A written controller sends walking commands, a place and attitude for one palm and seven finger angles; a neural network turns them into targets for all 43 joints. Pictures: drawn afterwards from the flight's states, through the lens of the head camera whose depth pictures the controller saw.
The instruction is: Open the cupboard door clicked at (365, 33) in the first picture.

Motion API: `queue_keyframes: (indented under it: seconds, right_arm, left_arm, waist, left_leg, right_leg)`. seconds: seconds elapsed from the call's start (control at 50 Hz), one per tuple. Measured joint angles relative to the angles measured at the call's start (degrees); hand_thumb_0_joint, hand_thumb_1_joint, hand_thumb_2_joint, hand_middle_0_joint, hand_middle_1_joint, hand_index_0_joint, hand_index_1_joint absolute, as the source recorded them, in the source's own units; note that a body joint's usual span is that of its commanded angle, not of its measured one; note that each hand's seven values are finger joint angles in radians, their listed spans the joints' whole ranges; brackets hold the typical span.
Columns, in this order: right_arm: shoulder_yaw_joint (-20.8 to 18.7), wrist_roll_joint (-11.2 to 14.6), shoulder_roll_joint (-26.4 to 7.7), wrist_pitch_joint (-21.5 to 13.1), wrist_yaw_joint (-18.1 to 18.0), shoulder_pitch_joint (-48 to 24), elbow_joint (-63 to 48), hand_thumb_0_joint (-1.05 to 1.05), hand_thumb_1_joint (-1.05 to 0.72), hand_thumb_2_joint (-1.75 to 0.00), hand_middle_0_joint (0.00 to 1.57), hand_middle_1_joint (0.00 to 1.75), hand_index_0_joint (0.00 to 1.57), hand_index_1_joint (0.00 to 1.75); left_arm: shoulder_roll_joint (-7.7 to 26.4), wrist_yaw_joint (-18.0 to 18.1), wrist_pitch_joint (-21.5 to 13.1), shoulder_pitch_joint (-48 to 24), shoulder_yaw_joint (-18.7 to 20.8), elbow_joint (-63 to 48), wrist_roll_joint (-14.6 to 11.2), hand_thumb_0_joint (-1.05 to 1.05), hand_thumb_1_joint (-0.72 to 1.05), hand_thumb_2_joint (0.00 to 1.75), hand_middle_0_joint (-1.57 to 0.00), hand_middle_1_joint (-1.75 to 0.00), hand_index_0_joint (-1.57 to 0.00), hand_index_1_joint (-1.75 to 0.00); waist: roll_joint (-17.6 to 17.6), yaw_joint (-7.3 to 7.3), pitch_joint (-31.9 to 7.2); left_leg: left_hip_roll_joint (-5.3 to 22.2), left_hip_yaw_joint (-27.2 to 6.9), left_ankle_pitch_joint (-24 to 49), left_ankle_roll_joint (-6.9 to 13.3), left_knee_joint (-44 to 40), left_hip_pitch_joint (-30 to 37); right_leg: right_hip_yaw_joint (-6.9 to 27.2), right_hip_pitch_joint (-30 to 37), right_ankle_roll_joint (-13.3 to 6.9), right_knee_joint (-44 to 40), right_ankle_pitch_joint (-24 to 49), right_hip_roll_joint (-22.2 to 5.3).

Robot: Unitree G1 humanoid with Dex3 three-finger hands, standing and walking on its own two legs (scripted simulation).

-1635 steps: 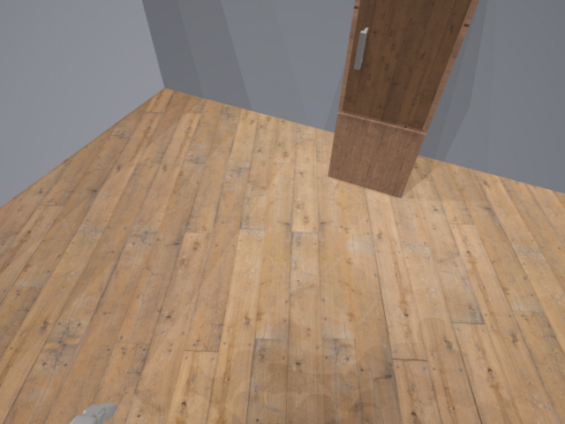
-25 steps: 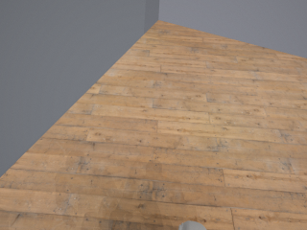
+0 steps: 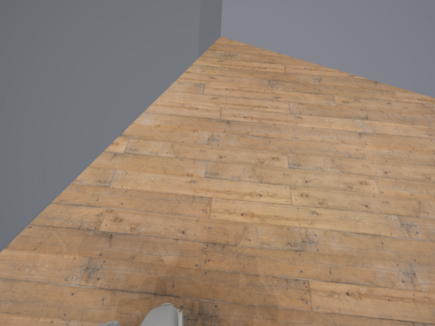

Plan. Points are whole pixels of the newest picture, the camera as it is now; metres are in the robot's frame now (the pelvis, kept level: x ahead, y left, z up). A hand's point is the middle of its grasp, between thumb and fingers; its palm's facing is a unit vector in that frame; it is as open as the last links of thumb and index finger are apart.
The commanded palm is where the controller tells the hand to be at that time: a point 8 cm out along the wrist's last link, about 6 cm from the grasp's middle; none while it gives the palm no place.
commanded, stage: turn to face it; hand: left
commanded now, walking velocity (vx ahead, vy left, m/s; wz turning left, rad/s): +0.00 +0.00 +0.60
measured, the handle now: out of the picture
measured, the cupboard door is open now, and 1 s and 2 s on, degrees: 52 52 52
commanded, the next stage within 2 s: none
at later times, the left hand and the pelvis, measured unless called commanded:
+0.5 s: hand out of the picture +0.10 +0.23 -0.17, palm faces +0.25 -0.93 -0.27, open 7.4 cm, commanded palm none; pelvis +0.06 -0.01 +0.00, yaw +15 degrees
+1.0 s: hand out of the picture -0.01 +0.13 -0.19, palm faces +0.58 -0.78 -0.24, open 7.4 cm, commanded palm none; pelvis +0.07 -0.05 -0.02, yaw +36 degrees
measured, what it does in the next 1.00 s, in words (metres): steps on the spot, turning left: left foot, then right foot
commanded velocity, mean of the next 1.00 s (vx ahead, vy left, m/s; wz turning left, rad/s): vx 0.00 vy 0.00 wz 0.60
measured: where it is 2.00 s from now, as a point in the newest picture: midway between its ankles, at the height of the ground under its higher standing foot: outside the picture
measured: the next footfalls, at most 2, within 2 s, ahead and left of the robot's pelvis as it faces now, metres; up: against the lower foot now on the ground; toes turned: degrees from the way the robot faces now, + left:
left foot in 0.10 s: +0.14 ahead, +0.12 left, +0.00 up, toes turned +12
right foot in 0.60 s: +0.12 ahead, -0.15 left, +0.00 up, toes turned +19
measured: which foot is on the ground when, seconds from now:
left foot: up 0.00-0.08, down 0.10-0.58, up 0.60-0.98, down 1.00-1.00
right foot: down 0.00-0.10, up 0.12-0.58, down 0.60-1.00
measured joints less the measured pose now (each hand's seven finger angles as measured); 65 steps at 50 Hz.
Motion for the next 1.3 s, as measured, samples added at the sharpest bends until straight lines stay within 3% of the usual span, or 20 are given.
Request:
queue_keyframes:
  seconds: [0.06, 0.1, 0.12, 0.16, 0.2, 0.26, 0.42, 0.52, 0.58, 0.62, 0.66, 0.74, 0.88, 0.94, 0.98, 1.0, 1.04, 1.12, 1.2, 1.3]
  right_arm:
    - [-0.12, -0.16, -0.46, 0.11, 0.50, -2.38, -2.01, 0.01, -0.91, -0.90, 0.19, 0.30, 0.19, 0.30]
    - [-0.14, -0.49, -1.43, -0.30, 0.86, -2.94, -3.76, 0.01, -0.91, -0.90, 0.19, 0.30, 0.19, 0.30]
    - [-0.38, -0.72, -1.87, -0.68, 0.83, -3.21, -4.56, 0.01, -0.91, -0.90, 0.19, 0.30, 0.19, 0.30]
    - [-0.41, -0.84, -2.18, -0.78, 0.47, -4.33, -5.60, 0.01, -0.91, -0.89, 0.19, 0.30, 0.19, 0.30]
    - [-0.39, -0.91, -2.59, -0.54, 0.06, -4.61, -6.61, 0.01, -0.91, -0.89, 0.19, 0.30, 0.20, 0.30]
    - [-0.25, -0.83, -3.09, -0.43, -0.54, -4.60, -7.32, 0.01, -0.91, -0.89, 0.19, 0.30, 0.20, 0.30]
    - [-0.25, -0.59, -2.98, -0.22, -0.23, -3.24, -7.65, 0.01, -0.90, -0.89, 0.20, 0.30, 0.20, 0.30]
    - [-1.02, -0.83, -3.28, 0.84, 0.19, -2.40, -7.51, 0.01, -0.90, -0.89, 0.20, 0.30, 0.20, 0.30]
    - [-1.74, -0.63, -3.80, 1.86, 0.24, -1.91, -7.39, 0.01, -0.90, -0.89, 0.20, 0.30, 0.20, 0.30]
    - [-2.50, -0.26, -4.47, 2.64, 0.30, -2.11, -6.90, 0.01, -0.90, -0.89, 0.20, 0.30, 0.20, 0.30]
    - [-3.05, -0.43, -5.44, 3.16, 0.55, -2.31, -6.45, 0.01, -0.90, -0.89, 0.20, 0.30, 0.20, 0.30]
    - [-3.22, -0.47, -6.15, 3.59, 1.04, -3.04, -6.22, 0.01, -0.91, -0.89, 0.19, 0.30, 0.20, 0.30]
    - [-2.08, -0.14, -5.76, 3.86, 1.26, -5.94, -6.32, 0.01, -0.91, -0.90, 0.19, 0.30, 0.19, 0.30]
    - [-1.62, -0.03, -5.55, 3.45, 1.28, -7.79, -6.99, 0.01, -0.91, -0.90, 0.19, 0.30, 0.19, 0.30]
    - [-1.34, -0.12, -5.52, 2.73, 1.31, -8.64, -7.94, 0.01, -0.91, -0.90, 0.19, 0.30, 0.19, 0.30]
    - [-1.30, -0.27, -5.68, 2.09, 1.32, -8.90, -8.53, 0.01, -0.91, -0.90, 0.19, 0.30, 0.19, 0.30]
    - [-1.23, -0.32, -5.03, 1.03, 1.03, -9.48, -9.26, 0.01, -0.91, -0.90, 0.19, 0.30, 0.19, 0.30]
    - [-0.57, -0.58, -4.35, 0.75, 0.09, -8.22, -9.72, 0.01, -0.91, -0.89, 0.19, 0.30, 0.20, 0.30]
    - [-0.44, -0.79, -4.37, 1.38, 0.02, -6.77, -9.00, 0.01, -0.90, -0.89, 0.20, 0.30, 0.20, 0.30]
    - [-0.90, -0.86, -4.52, 2.23, 0.36, -4.99, -8.55, 0.01, -0.90, -0.89, 0.20, 0.30, 0.20, 0.30]
  left_arm:
    - [0.57, -0.12, 1.04, 0.72, 0.17, 0.06, 0.23, -0.01, 0.94, 0.89, -0.20, -0.30, -0.20, -0.30]
    - [0.78, -0.28, 1.80, 1.94, 0.25, -0.24, 0.02, -0.01, 0.93, 0.89, -0.20, -0.30, -0.20, -0.30]
    - [0.97, -0.38, 2.40, 2.23, 0.29, -0.33, -0.23, -0.01, 0.93, 0.89, -0.20, -0.30, -0.20, -0.30]
    - [1.70, -0.30, 4.20, 1.69, 0.44, -0.70, -0.30, 0.00, 0.92, 0.89, -0.20, -0.30, -0.20, -0.30]
    - [2.04, -0.34, 5.21, 0.75, 0.78, -1.17, 0.00, 0.00, 0.92, 0.89, -0.20, -0.30, -0.20, -0.30]
    - [2.37, -0.75, 5.29, -0.90, 1.16, -2.46, 0.36, 0.00, 0.92, 0.89, -0.20, -0.30, -0.20, -0.30]
    - [3.51, -0.62, 5.26, -1.42, 1.27, -5.13, 0.18, 0.00, 0.91, 0.89, -0.20, -0.30, -0.19, -0.30]
    - [3.38, -0.50, 5.49, -2.11, 0.83, -6.24, -0.16, 0.00, 0.91, 0.90, -0.20, -0.30, -0.19, -0.30]
    - [2.99, -0.55, 4.76, -1.82, 0.41, -7.24, -0.37, 0.00, 0.91, 0.89, -0.20, -0.30, -0.20, -0.30]
    - [2.31, -0.30, 4.00, -1.05, 0.17, -7.55, 0.10, 0.00, 0.91, 0.89, -0.20, -0.30, -0.20, -0.30]
    - [1.18, 0.00, 4.01, -0.13, -0.54, -7.32, 0.23, 0.00, 0.91, 0.89, -0.20, -0.30, -0.20, -0.30]
    - [-0.08, 0.23, 3.74, 1.93, -1.18, -6.64, -0.02, 0.00, 0.91, 0.89, -0.20, -0.30, -0.20, -0.30]
    - [-0.38, -0.11, 2.93, 3.91, -1.45, -6.29, 0.24, 0.00, 0.90, 0.89, -0.20, -0.30, -0.20, -0.30]
    - [0.39, -0.30, 3.03, 4.68, -1.07, -5.80, 0.38, 0.00, 0.90, 0.89, -0.20, -0.30, -0.20, -0.30]
    - [1.29, -0.48, 3.23, 5.51, -0.67, -5.41, 0.11, 0.00, 0.90, 0.89, -0.20, -0.30, -0.20, -0.30]
    - [1.74, -0.61, 3.53, 5.91, -0.45, -5.22, -0.11, 0.00, 0.90, 0.89, -0.20, -0.30, -0.20, -0.30]
    - [3.25, -0.50, 5.03, 4.75, -0.03, -4.46, -0.32, 0.00, 0.90, 0.89, -0.20, -0.30, -0.20, -0.30]
    - [4.62, -0.28, 6.64, 1.90, 0.84, -4.53, -0.19, 0.01, 0.91, 0.89, -0.20, -0.30, -0.20, -0.30]
    - [4.66, -0.92, 6.26, -0.11, 1.07, -6.45, -0.13, 0.01, 0.91, 0.89, -0.20, -0.30, -0.20, -0.30]
    - [4.28, -1.16, 5.17, -1.21, 0.86, -8.40, -0.19, 0.00, 0.91, 0.89, -0.20, -0.30, -0.20, -0.30]
  waist:
    - [-0.65, 0.65, 0.48]
    - [-0.60, 0.95, 0.15]
    - [-0.63, 0.78, -0.25]
    - [-1.33, 1.02, 0.13]
    - [-1.09, 1.23, 0.08]
    - [-0.39, 1.77, 0.33]
    - [1.45, 1.69, -0.32]
    - [2.76, 0.60, -0.18]
    - [3.22, 0.32, -0.38]
    - [3.59, 0.79, -0.25]
    - [4.18, 0.51, 0.24]
    - [3.06, 0.15, 0.97]
    - [-0.01, 1.52, 2.70]
    - [-0.89, 2.50, 3.11]
    - [-1.41, 2.75, 2.82]
    - [-1.28, 2.70, 2.36]
    - [-2.39, 2.90, 2.88]
    - [-1.53, 2.99, 2.51]
    - [0.42, 2.87, 1.87]
    - [2.57, 1.91, 1.03]
  left_leg:
    - [-0.59, 1.42, 2.30, 0.45, -8.19, 2.01]
    - [-1.26, 1.55, 8.82, 1.47, -15.16, 5.12]
    - [-1.81, 1.18, 9.44, 3.54, -14.45, 4.38]
    - [-2.96, 0.88, 5.99, 6.90, -11.14, 2.88]
    - [-3.77, 0.04, 4.95, 7.90, -11.82, 2.56]
    - [-5.06, -1.54, 7.81, 7.49, -16.59, 3.32]
    - [-6.18, -6.49, 12.32, 6.39, -24.50, 5.44]
    - [-6.64, -10.51, 12.63, 4.53, -23.95, 4.70]
    - [-7.61, -12.84, 12.24, 2.91, -22.05, 3.32]
    - [-8.19, -12.81, 3.52, 1.88, -14.93, 0.77]
    - [-8.39, -10.96, -3.42, 1.30, -2.31, -2.38]
    - [-6.23, -6.63, -3.62, -0.59, 11.63, -3.95]
    - [-3.56, -3.01, -5.04, -1.18, -1.79, 3.90]
    - [-3.87, -1.52, -4.29, -0.33, -9.57, 7.86]
    - [-4.47, -0.45, 1.11, 0.67, -16.56, 11.41]
    - [-4.59, -0.76, 3.99, 2.49, -18.74, 12.34]
    - [-5.46, -1.61, 2.29, 4.22, -16.03, 11.06]
    - [-5.29, -4.76, 2.37, 3.73, -17.45, 11.42]
    - [-4.97, -7.76, 4.45, 2.99, -20.16, 11.96]
    - [-4.86, -11.62, 4.54, 1.20, -19.21, 10.24]
  right_leg:
    - [-1.86, 0.83, 1.08, 3.30, -3.32, -0.90]
    - [-2.79, -0.08, 2.12, 8.87, -7.06, -1.94]
    - [-1.82, -2.31, 3.00, 14.66, -10.73, -2.47]
    - [4.20, -8.08, 3.71, 27.94, -16.56, -1.70]
    - [7.91, -13.23, 4.07, 37.02, -15.54, -0.63]
    - [11.41, -18.67, 4.85, 42.53, -8.96, -0.28]
    - [14.60, -19.68, 6.06, 34.08, -6.02, 0.25]
    - [14.32, -14.54, 5.26, 21.66, -8.35, 2.14]
    - [13.54, -8.96, 4.12, 9.58, -5.23, 3.32]
    - [12.79, -7.52, 1.30, 6.41, -2.47, 3.24]
    - [11.00, -6.17, 0.37, 6.18, -2.85, 2.49]
    - [8.40, -2.99, 0.07, 2.87, -2.21, 0.58]
    - [3.03, -0.98, 0.04, 3.34, -3.74, -2.35]
    - [0.79, -1.51, 0.54, 6.42, -5.83, -3.51]
    - [-0.50, -2.70, 1.20, 10.34, -8.04, -4.51]
    - [-0.68, -4.47, 1.81, 14.25, -9.17, -4.96]
    - [4.10, -9.49, 3.61, 25.88, -14.51, -4.53]
    - [10.06, -16.41, 5.17, 36.59, -13.60, -1.84]
    - [12.59, -17.65, 5.45, 31.99, -9.89, -1.01]
    - [12.62, -12.47, 5.17, 17.22, -6.32, 0.99]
